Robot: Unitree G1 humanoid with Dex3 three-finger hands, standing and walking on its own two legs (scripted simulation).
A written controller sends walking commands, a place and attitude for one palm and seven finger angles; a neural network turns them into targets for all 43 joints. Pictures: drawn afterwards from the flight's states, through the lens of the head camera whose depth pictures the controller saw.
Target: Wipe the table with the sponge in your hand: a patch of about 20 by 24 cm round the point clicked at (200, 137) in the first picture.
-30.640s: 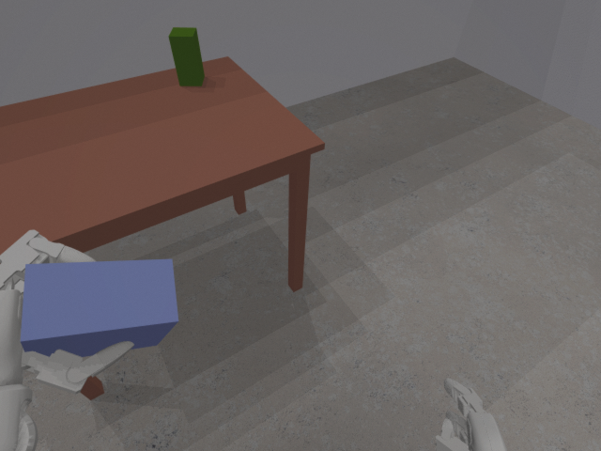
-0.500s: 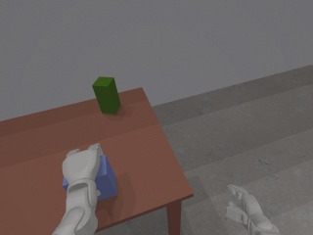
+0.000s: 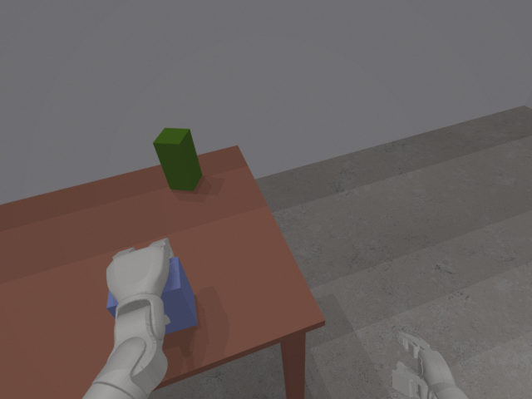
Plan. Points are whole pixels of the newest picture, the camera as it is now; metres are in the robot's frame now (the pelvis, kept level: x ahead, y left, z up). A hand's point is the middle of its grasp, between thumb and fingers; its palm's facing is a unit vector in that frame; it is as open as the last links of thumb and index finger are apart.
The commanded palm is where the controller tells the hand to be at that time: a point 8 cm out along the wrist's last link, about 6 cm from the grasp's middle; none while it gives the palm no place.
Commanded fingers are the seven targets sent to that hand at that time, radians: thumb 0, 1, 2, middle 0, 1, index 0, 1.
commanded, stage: wipe back along the middle lane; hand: left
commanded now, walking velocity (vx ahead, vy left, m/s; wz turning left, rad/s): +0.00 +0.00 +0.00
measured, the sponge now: (159, 306) +0.27 +0.23 -0.02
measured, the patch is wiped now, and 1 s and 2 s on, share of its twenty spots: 0.40 0.40 0.60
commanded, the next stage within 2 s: slide across to the third lane in 0.26 s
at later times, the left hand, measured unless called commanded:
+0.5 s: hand (152, 289) +0.27 +0.23 +0.03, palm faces +0.01 -0.09 -1.00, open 10.5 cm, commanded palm +0.23 +0.20 +0.07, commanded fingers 0.00 0.10 1.30 -1.20 -1.60 -1.20 -1.60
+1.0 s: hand (164, 289) +0.27 +0.21 +0.03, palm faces -0.01 -0.05 -1.00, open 10.5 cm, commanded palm +0.24 +0.15 +0.08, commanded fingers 0.00 0.10 1.30 -1.20 -1.60 -1.20 -1.60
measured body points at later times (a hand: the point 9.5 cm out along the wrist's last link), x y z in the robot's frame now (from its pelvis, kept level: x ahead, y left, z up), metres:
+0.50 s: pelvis +0.00 +0.00 +0.00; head -0.02 -0.03 +0.45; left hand +0.27 +0.23 +0.08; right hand +0.23 -0.22 -0.08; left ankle +0.02 +0.13 -0.73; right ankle -0.03 -0.10 -0.73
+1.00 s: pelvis -0.01 +0.01 +0.00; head -0.03 -0.04 +0.45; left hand +0.27 +0.20 +0.09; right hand +0.25 -0.18 -0.08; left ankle +0.02 +0.13 -0.73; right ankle -0.02 -0.10 -0.73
